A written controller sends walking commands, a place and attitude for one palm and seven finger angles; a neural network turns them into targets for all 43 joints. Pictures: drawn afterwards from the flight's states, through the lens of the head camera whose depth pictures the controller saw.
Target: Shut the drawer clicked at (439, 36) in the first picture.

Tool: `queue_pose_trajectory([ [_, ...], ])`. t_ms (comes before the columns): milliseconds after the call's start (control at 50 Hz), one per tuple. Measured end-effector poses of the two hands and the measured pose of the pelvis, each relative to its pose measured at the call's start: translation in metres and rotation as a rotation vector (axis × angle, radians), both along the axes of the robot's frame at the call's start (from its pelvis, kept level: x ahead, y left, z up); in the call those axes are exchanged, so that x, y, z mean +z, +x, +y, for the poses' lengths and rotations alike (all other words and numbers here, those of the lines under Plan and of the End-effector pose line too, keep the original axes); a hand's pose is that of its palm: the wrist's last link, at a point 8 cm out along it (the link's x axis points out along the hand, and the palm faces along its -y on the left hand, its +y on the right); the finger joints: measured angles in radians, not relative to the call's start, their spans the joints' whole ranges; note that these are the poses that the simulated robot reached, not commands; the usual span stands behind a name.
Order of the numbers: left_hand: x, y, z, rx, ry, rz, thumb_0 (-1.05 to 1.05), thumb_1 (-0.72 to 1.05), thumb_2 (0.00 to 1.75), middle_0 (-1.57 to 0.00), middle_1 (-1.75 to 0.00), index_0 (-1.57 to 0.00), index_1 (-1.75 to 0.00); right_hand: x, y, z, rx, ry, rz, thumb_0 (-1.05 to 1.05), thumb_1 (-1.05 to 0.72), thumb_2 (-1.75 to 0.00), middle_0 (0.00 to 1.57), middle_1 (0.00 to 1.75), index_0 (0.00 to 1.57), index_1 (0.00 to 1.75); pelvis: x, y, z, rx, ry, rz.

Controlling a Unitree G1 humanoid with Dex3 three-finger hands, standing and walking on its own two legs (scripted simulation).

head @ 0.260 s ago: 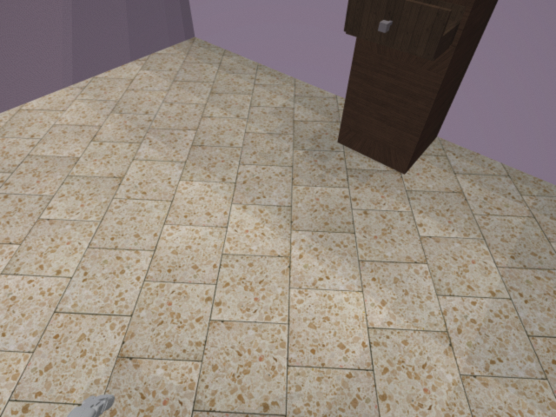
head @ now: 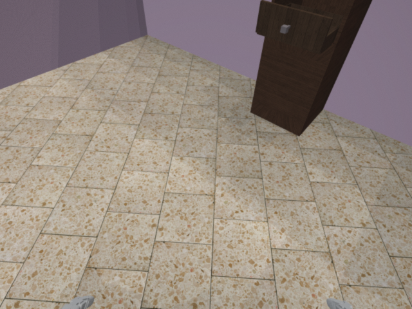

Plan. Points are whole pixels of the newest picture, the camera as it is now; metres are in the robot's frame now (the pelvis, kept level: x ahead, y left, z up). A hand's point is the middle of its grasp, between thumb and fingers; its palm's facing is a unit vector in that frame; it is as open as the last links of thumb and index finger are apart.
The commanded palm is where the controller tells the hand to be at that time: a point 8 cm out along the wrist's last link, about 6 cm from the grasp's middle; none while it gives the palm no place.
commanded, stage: stand and wait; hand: left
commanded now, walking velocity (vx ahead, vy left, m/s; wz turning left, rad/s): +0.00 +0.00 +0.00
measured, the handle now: (286, 28) +1.41 -0.33 +0.00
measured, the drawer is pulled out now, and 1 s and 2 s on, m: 0.18 0.18 0.18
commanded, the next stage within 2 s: look at it before walking up in 0.58 s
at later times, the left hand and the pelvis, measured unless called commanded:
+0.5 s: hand out of the picture +0.05 +0.24 -0.15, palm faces -0.02 -0.94 -0.34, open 7.4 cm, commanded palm none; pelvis -0.02 -0.01 +0.01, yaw +0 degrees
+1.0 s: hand out of the picture +0.06 +0.23 -0.15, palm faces -0.03 -0.94 -0.33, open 7.4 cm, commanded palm none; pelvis -0.02 -0.01 +0.01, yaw +0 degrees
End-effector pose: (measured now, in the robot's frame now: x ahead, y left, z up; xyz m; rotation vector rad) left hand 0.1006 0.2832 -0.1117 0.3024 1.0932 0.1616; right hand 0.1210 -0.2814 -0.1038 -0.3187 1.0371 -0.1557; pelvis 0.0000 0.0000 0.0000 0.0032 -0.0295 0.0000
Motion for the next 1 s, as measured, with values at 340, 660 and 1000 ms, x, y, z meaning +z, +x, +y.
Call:
queue_pose_trajectory([
  [340,-0.003,-0.05,0.004,0.041,0.019,0.123,0.01,0.91,0.9,-0.2,-0.3,-0.2,-0.3,-0.01,-0.058,-0.019,-0.047,-0.014,0.151,0.01,-0.91,-0.9,0.21,0.3,0.2,0.3,0.004,-0.014,-0.007,0.004,0.0,-0.007],
  [660,0.0,-0.049,-0.003,0.027,0.018,0.101,0.01,0.91,0.9,-0.2,-0.3,-0.2,-0.3,-0.011,-0.074,-0.023,-0.061,-0.001,0.166,0.01,-0.91,-0.9,0.21,0.3,0.2,0.3,0.006,-0.022,-0.012,0.0,0.001,-0.009],
  [1000,-0.001,-0.047,-0.007,0.024,0.013,0.116,0.01,0.91,0.9,-0.2,-0.3,-0.2,-0.3,-0.01,-0.073,-0.026,-0.065,-0.006,0.174,0.01,-0.91,-0.9,0.21,0.3,0.2,0.3,0.007,-0.019,-0.015,-0.004,0.0,-0.001],
])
